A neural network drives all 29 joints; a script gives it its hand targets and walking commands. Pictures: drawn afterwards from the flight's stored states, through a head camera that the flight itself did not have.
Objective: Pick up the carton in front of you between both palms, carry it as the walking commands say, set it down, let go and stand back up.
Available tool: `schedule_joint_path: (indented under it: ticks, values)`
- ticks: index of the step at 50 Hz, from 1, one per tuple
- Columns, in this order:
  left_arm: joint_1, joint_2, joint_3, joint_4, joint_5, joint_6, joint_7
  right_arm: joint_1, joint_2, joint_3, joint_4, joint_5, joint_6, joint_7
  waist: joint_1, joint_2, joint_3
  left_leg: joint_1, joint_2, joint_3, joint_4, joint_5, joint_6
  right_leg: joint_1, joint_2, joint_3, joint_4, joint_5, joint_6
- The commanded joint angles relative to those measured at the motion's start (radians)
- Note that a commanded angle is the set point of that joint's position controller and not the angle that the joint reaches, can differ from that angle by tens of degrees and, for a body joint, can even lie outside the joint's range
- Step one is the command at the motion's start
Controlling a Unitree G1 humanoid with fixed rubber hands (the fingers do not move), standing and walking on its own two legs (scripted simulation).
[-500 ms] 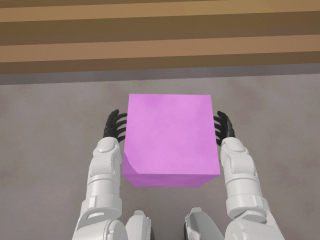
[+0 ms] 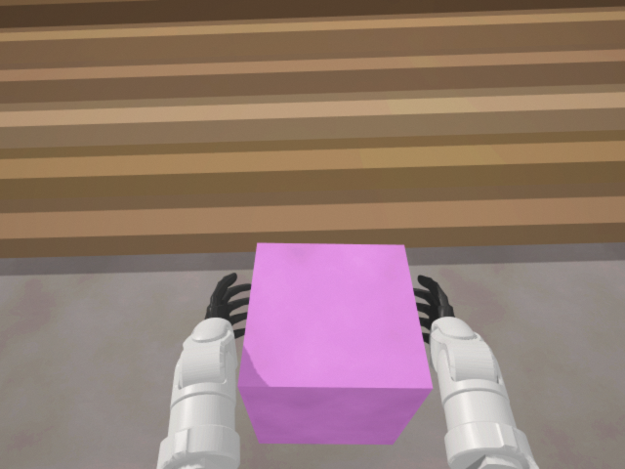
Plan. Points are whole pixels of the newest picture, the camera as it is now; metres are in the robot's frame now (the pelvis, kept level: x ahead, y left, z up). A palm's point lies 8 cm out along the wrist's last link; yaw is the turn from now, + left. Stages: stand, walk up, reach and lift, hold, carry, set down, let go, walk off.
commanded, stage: reach and lift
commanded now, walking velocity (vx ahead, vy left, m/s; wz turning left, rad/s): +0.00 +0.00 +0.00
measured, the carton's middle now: (328, 348) +0.31 +0.01 -0.04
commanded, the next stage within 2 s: hold in 0.94 s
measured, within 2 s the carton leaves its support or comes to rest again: neither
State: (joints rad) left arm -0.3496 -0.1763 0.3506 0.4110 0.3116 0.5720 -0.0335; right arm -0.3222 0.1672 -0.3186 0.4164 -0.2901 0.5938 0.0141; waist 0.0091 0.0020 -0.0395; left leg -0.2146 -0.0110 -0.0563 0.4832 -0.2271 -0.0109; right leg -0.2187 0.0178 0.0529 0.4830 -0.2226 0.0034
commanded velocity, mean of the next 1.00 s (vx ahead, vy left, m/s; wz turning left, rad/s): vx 0.00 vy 0.00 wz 0.00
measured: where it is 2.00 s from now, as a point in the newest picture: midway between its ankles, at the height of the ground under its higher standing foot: outside the picture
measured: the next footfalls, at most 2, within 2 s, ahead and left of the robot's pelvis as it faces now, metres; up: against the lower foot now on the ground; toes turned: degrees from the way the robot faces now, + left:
none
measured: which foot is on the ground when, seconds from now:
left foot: down 0.00-1.00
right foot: down 0.00-1.00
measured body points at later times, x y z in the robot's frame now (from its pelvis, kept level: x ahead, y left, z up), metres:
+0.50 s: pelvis +0.01 +0.01 +0.01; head -0.01 +0.00 +0.46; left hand +0.32 +0.16 +0.03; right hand +0.31 -0.15 +0.02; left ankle +0.02 +0.13 -0.74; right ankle +0.03 -0.12 -0.74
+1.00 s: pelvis +0.01 +0.00 +0.01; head -0.02 +0.00 +0.46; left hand +0.32 +0.16 +0.05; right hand +0.31 -0.15 +0.04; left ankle +0.02 +0.13 -0.74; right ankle +0.03 -0.12 -0.74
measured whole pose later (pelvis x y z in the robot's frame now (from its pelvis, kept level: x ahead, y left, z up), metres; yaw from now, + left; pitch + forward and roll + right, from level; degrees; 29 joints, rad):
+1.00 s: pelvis +0.01 +0.00 +0.01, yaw +0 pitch -7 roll +0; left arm -0.29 -0.16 0.25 0.25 0.28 0.69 -0.03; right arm -0.26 0.15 -0.22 0.24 -0.28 0.72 0.02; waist 0.00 0.01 0.05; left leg -0.06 -0.01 -0.06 0.38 -0.20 -0.01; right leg -0.06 0.01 0.05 0.37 -0.19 0.01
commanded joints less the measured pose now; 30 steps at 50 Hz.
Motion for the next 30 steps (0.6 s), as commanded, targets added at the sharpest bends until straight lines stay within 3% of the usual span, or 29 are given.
schedule_joint_path:
  ticks: [1, 3, 4, 5, 6, 8, 9, 10, 13, 14, 16, 17, 19, 20, 21, 23, 24, 25, 26, 30]
  values:
    - [-0.448, -0.91, -0.489, 0.115, -0.161, 0.024, -0.234, -0.525, 0.908, 0.488, 0.05, 0.162, -0.007, 0.229, 0.007, -0.007, -0.07, 0.043, -0.071, -0.011, -0.114, -0.048, 0.016, 0.039, 0.06, 0.025, -0.126, -0.075, -0.016]
    - [-0.465, -0.909, -0.472, 0.095, -0.157, 0.024, -0.237, -0.54, 0.904, 0.474, 0.035, 0.15, -0.009, 0.234, -0.019, -0.002, -0.078, 0.07, -0.067, -0.017, -0.11, -0.033, 0.016, 0.031, 0.062, 0.027, -0.127, -0.074, -0.02]
    - [-0.478, -0.917, -0.483, 0.095, -0.16, 0.022, -0.238, -0.575, 0.913, 0.49, 0.028, 0.158, -0.012, 0.237, -0.002, 0.0, -0.092, 0.057, -0.063, -0.018, -0.117, -0.024, 0.018, 0.055, 0.067, 0.021, -0.114, -0.051, -0.017]
    - [-0.505, -0.949, -0.493, 0.095, -0.172, 0.022, -0.233, -0.588, 0.902, 0.489, 0.02, 0.162, -0.016, 0.237, -0.021, 0.026, -0.101, 0.056, -0.064, -0.017, -0.109, -0.034, 0.015, 0.084, 0.062, 0.028, -0.108, -0.047, -0.024]
    - [-0.524, -0.922, -0.483, 0.089, -0.165, 0.018, -0.234, -0.581, 0.902, 0.489, 0.04, 0.157, -0.014, 0.24, -0.023, -0.003, -0.108, 0.088, -0.064, -0.009, -0.113, -0.027, 0.018, 0.053, 0.068, 0.017, -0.112, -0.05, -0.017]
    - [-0.509, -0.944, -0.483, 0.079, -0.165, 0.015, -0.228, -0.615, 0.903, 0.509, 0.013, 0.168, -0.021, 0.242, 0.004, 0.015, -0.128, 0.081, -0.065, -0.015, -0.112, -0.014, 0.016, 0.076, 0.067, 0.014, -0.104, -0.039, -0.016]
    - [-0.54, -0.94, -0.5, 0.065, -0.172, 0.013, -0.224, -0.62, 0.915, 0.505, 0.025, 0.164, -0.02, 0.243, -0.013, -0.003, -0.142, 0.09, -0.063, -0.017, -0.106, -0.006, 0.015, 0.098, 0.071, 0.017, -0.101, -0.025, -0.017]
    - [-0.509, -0.965, -0.5, 0.092, -0.173, 0.019, -0.224, -0.628, 0.905, 0.529, -0.003, 0.181, -0.025, 0.245, -0.01, 0.025, -0.166, 0.098, -0.073, -0.014, -0.109, 0.019, 0.009, 0.116, 0.066, 0.02, -0.102, 0.005, -0.019]
    - [-0.491, -0.958, -0.539, 0.022, -0.194, 0.022, -0.217, -0.578, 0.917, 0.543, -0.026, 0.19, -0.015, 0.243, -0.019, 0.015, -0.204, 0.141, -0.072, -0.027, -0.103, 0.142, 0.008, 0.13, 0.078, 0.022, -0.106, 0.084, -0.012]
    - [-0.496, -0.952, -0.539, 0.044, -0.194, 0.031, -0.215, -0.571, 0.909, 0.539, -0.017, 0.188, -0.014, 0.241, -0.019, 0.031, -0.199, 0.138, -0.069, -0.02, -0.111, 0.112, 0.005, 0.142, 0.076, 0.021, -0.105, 0.069, -0.017]
    - [-0.43, -0.946, -0.529, 0.049, -0.189, 0.037, -0.215, -0.553, 0.893, 0.54, -0.051, 0.19, -0.008, 0.238, -0.01, -0.005, -0.18, 0.152, -0.072, -0.024, -0.123, 0.155, 0.008, 0.137, 0.08, 0.021, -0.125, 0.08, -0.007]
    - [-0.43, -0.939, -0.536, 0.033, -0.197, 0.036, -0.214, -0.538, 0.889, 0.549, -0.065, 0.186, -0.009, 0.239, -0.021, -0.005, -0.189, 0.151, -0.074, -0.023, -0.124, 0.168, 0.004, 0.147, 0.081, 0.02, -0.126, 0.101, -0.006]
    - [-0.394, -0.936, -0.537, 0.033, -0.188, 0.042, -0.21, -0.514, 0.894, 0.554, -0.063, 0.193, 0.002, 0.233, -0.007, 0.003, -0.19, 0.176, -0.072, -0.026, -0.13, 0.191, 0.006, 0.152, 0.08, 0.022, -0.132, 0.129, -0.001]
    - [-0.39, -0.927, -0.544, 0.014, -0.205, 0.042, -0.212, -0.5, 0.88, 0.562, -0.087, 0.197, 0.002, 0.233, -0.019, 0.01, -0.181, 0.149, -0.074, -0.018, -0.136, 0.194, 0.001, 0.168, 0.08, 0.019, -0.134, 0.142, -0.005]
    - [-0.365, -0.926, -0.537, 0.006, -0.192, 0.047, -0.209, -0.482, 0.89, 0.563, -0.084, 0.198, 0.012, 0.229, -0.004, 0.005, -0.168, 0.169, -0.072, -0.018, -0.128, 0.2, 0.003, 0.164, 0.073, 0.022, -0.145, 0.138, -0.003]
    - [-0.358, -0.926, -0.542, -0.009, -0.207, 0.051, -0.209, -0.467, 0.874, 0.568, -0.111, 0.196, 0.013, 0.229, -0.016, 0.013, -0.189, 0.184, -0.076, -0.024, -0.139, 0.233, 0.002, 0.165, 0.083, 0.017, -0.141, 0.17, -0.003]
    - [-0.325, -0.935, -0.561, -0.034, -0.21, 0.052, -0.207, -0.453, 0.876, 0.582, -0.122, 0.203, 0.017, 0.228, 0.002, 0.0, -0.187, 0.19, -0.072, -0.028, -0.136, 0.255, 0.004, 0.173, 0.081, 0.017, -0.146, 0.175, -0.001]
    - [-0.335, -0.932, -0.577, -0.051, -0.215, 0.056, -0.204, -0.433, 0.873, 0.581, -0.137, 0.2, 0.019, 0.229, -0.022, 0.001, -0.178, 0.209, -0.074, -0.031, -0.138, 0.265, -0.001, 0.164, 0.081, 0.023, -0.147, 0.195, -0.005]
    - [-0.323, -0.928, -0.566, -0.032, -0.222, 0.059, -0.206, -0.444, 0.875, 0.587, -0.132, 0.207, 0.021, 0.227, 0.0, 0.012, -0.181, 0.178, -0.081, -0.027, -0.146, 0.258, 0.001, 0.199, 0.078, 0.023, -0.146, 0.209, -0.003]
    - [-0.336, -0.907, -0.565, -0.065, -0.216, 0.064, -0.209, -0.415, 0.871, 0.568, -0.139, 0.194, 0.033, 0.221, -0.021, -0.008, -0.165, 0.191, -0.081, -0.023, -0.145, 0.244, 0.002, 0.174, 0.076, 0.023, -0.159, 0.199, -0.001]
